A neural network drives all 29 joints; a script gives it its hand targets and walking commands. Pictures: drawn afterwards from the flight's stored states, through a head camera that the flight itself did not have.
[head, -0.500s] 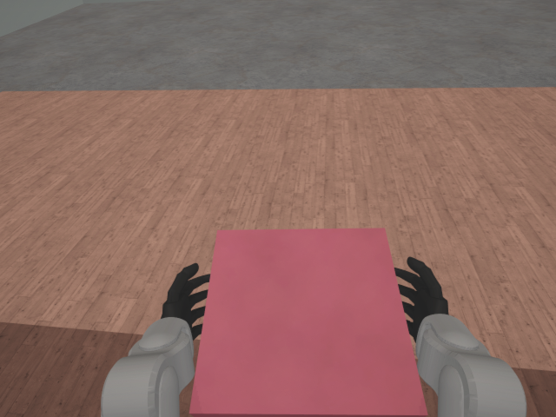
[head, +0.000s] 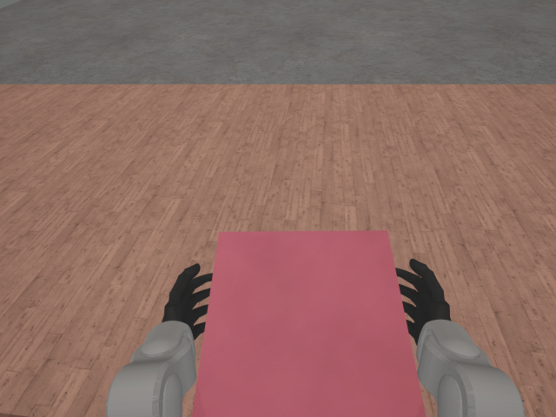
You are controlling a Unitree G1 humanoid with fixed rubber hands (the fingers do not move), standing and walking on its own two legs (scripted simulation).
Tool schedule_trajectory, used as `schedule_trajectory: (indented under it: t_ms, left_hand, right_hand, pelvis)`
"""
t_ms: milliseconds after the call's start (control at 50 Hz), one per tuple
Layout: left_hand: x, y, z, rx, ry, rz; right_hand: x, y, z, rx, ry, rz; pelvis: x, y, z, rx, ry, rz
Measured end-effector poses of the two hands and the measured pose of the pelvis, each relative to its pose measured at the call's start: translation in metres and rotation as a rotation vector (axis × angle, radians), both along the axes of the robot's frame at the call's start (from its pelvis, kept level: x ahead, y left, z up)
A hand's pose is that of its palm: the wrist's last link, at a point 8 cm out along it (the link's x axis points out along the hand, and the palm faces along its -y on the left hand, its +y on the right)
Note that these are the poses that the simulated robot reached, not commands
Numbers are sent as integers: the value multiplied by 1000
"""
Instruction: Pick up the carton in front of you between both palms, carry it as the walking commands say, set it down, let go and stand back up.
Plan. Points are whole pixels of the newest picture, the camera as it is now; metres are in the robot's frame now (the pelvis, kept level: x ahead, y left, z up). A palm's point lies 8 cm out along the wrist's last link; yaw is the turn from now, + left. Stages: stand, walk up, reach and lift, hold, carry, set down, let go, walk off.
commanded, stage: carry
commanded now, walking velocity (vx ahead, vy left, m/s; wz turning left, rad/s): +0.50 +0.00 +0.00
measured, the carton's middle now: (302, 342) +0.24 +0.00 +0.02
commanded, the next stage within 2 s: none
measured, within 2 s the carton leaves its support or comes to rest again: neither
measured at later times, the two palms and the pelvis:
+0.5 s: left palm (235, 140) +0.66 +0.13 +0.07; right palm (377, 132) +0.65 -0.17 +0.09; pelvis +0.34 +0.00 -0.02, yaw -3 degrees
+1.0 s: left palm (241, 77) +1.02 +0.15 +0.06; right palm (342, 68) +1.04 -0.15 +0.06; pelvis +0.70 -0.01 -0.04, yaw +1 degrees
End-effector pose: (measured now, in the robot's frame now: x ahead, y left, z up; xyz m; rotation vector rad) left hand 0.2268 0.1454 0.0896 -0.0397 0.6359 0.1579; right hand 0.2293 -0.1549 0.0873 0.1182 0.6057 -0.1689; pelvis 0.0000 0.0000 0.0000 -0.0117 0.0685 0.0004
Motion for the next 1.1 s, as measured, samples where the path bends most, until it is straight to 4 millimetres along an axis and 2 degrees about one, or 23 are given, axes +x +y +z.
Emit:
schedule_trajectory:
  t_ms: [60, 160, 240, 320, 400, 500, 580, 660, 780, 880, 960, 1020, 1100]
  left_hand:
    - [34, -5, 2, -3, 40, 39]
    - [95, -9, 29, 5, 9, 83]
    - [165, -15, 42, -1, -33, 64]
    - [244, -17, 44, 0, -47, 30]
    - [325, -15, 28, -22, -32, 7]
    - [433, -16, -16, -61, -6, -52]
    - [503, -22, -33, -89, 61, -78]
    - [561, -22, -38, -103, 86, -64]
    - [640, -9, -33, -110, 27, -5]
    - [710, -3, -29, -108, -47, 35]
    - [769, 3, -29, -74, -92, 75]
    - [802, 11, -34, -69, -52, 103]
    - [843, 17, -38, -95, -6, 129]
  right_hand:
    - [45, -5, 3, -1, 39, 36]
    - [116, -7, 25, 0, 8, 72]
    - [181, -14, 40, -8, -35, 55]
    - [251, -16, 44, -3, -46, 20]
    - [325, -14, 33, -18, -32, -8]
    - [417, -15, 3, -42, -4, -76]
    - [470, -19, -16, -36, 61, -124]
    - [527, -19, -23, -9, 83, -143]
    - [625, -8, -17, 10, 30, -98]
    - [710, -2, -11, 5, -41, -46]
    - [781, 4, -20, 2, -83, 20]
    - [823, 12, -24, -17, -43, 65]
    - [870, 18, -25, 5, 4, 56]
  pelvis:
    - [34, -11, 9, 24, 15, 25]
    - [93, -23, 27, 54, 27, 24]
    - [142, -26, 31, 63, 20, -2]
    - [196, -23, 27, 55, 5, -23]
    - [257, -17, 12, 30, 4, -25]
    - [339, -3, -20, -3, -14, -48]
    - [385, 7, -15, -11, 8, -38]
    - [435, 15, -3, -22, 42, -38]
    - [520, 11, 1, -25, 64, -18]
    - [605, -3, -13, -1, 49, 2]
    - [675, -12, -36, -1, 24, 21]
    - [711, -17, -35, 3, 27, 7]
    - [762, -19, -27, 14, 33, 15]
